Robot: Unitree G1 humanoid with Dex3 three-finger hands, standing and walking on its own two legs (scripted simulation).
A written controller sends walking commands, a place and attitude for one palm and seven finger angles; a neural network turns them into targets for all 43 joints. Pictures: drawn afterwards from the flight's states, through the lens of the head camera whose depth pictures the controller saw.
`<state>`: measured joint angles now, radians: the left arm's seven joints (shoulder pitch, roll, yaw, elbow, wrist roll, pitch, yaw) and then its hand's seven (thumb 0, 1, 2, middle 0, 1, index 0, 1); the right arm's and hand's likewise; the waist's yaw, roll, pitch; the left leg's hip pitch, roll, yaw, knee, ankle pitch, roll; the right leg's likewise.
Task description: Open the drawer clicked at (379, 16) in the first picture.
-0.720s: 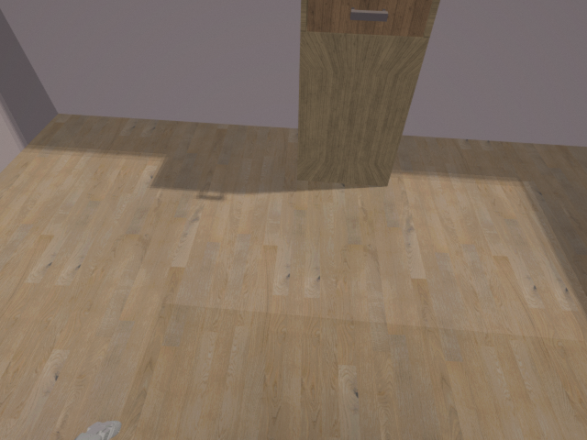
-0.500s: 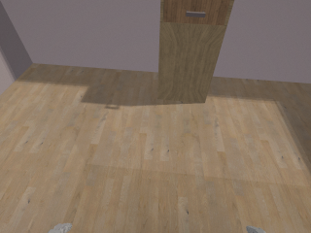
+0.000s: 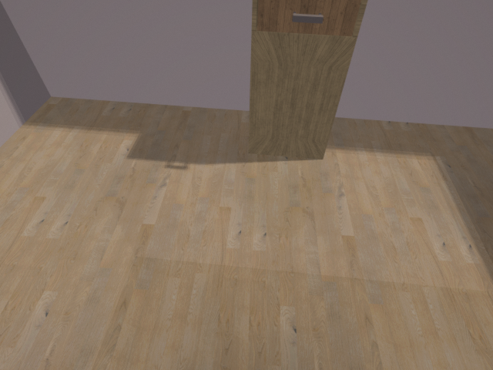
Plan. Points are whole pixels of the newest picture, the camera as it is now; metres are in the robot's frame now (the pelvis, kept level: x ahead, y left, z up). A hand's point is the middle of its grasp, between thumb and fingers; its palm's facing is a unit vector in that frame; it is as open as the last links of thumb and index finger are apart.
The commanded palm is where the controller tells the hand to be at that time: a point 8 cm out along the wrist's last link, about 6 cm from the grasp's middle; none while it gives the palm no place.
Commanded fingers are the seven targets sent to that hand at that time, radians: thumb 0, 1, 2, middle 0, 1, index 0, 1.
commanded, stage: stand and wait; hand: left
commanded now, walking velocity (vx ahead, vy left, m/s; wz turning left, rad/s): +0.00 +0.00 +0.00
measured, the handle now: (307, 16) +1.40 -0.17 +0.04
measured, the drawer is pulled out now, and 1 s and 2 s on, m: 0.00 0.00 0.00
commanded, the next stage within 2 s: look at it before walking up in 0.10 s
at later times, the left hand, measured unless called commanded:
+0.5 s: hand out of the picture +0.06 +0.25 -0.16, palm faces -0.04 -0.94 -0.33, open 7.4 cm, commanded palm none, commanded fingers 0.00 0.90 0.90 -0.20 -0.30 -0.20 -0.30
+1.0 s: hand out of the picture +0.05 +0.23 -0.17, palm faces -0.07 -0.95 -0.29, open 7.4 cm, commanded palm none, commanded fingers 0.00 0.90 0.90 -0.20 -0.30 -0.20 -0.30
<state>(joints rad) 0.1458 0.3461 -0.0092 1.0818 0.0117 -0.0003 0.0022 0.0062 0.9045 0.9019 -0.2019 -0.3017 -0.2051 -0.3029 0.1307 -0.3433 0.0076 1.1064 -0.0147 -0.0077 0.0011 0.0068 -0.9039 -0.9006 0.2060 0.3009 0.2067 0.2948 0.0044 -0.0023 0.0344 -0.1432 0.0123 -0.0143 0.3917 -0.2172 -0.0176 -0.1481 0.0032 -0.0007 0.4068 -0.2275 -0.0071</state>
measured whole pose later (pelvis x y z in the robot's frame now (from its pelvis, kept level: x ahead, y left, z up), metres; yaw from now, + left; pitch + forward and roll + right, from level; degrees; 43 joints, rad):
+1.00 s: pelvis +0.01 +0.01 +0.00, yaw -4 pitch -1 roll +0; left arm 0.23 0.30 0.00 1.06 0.02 0.03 -0.01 0.00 0.91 0.90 -0.20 -0.30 -0.20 -0.30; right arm 0.17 -0.29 0.00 1.09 -0.02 0.00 0.00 0.00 -0.91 -0.90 0.20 0.30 0.21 0.29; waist 0.02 -0.01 0.00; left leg -0.17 0.03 0.05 0.46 -0.28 -0.01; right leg -0.20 0.03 0.06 0.48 -0.27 -0.01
